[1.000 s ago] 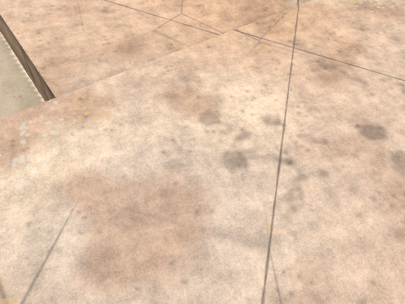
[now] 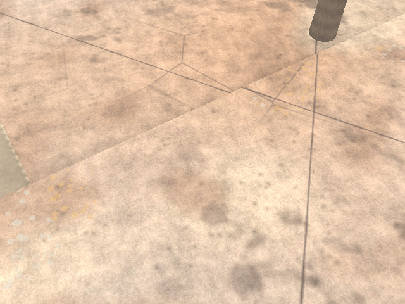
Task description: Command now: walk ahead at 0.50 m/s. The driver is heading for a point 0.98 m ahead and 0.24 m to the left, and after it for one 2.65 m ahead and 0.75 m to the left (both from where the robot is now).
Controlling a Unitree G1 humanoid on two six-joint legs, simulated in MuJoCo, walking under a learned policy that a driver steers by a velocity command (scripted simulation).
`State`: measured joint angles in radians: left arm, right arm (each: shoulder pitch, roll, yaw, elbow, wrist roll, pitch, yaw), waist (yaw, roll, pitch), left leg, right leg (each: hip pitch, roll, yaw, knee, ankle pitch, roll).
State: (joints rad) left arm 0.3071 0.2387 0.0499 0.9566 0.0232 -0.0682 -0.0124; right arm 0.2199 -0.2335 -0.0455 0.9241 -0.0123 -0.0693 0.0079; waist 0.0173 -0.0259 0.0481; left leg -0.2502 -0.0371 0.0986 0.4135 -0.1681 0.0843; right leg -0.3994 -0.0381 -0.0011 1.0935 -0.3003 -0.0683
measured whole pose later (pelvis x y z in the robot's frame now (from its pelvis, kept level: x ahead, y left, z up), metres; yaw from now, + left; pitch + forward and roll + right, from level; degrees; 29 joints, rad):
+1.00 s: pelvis +0.54 -0.01 -0.02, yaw +11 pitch +0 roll +0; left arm 0.38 0.20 0.04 1.03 0.02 -0.07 0.02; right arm 0.09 -0.22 -0.06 0.87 -0.04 -0.04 0.03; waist 0.01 -0.01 0.07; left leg -0.44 -0.07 0.12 0.61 -0.17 0.16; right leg -0.07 -0.04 -0.18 0.90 -0.46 -0.03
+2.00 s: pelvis +1.02 +0.18 -0.01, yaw +46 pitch +2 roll -2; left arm 0.42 0.25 0.05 0.89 0.02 -0.06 0.00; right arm 0.03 -0.25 -0.04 0.69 -0.05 -0.01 0.08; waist 0.07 0.02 0.05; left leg -0.51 0.02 0.06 0.62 -0.14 0.12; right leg 0.08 -0.04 -0.27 0.32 -0.40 0.04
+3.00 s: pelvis +1.43 +0.50 -0.07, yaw +15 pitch +0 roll -1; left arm 0.32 0.28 0.07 0.90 0.01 0.00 0.01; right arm 0.07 -0.25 -0.01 0.77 -0.02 -0.04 -0.01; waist 0.07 0.03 0.10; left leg -0.55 0.03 -0.04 0.65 -0.11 -0.02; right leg -0.08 0.16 0.11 0.46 -0.36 -0.11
